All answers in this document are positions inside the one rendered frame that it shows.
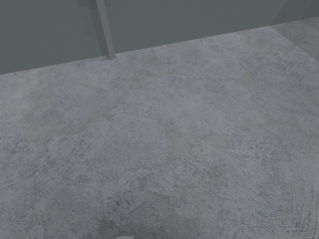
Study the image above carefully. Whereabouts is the panel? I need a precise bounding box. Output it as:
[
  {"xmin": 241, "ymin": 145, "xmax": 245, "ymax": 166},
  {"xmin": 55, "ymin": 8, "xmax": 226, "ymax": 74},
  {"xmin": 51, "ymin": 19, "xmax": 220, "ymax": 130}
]
[{"xmin": 96, "ymin": 0, "xmax": 116, "ymax": 60}]

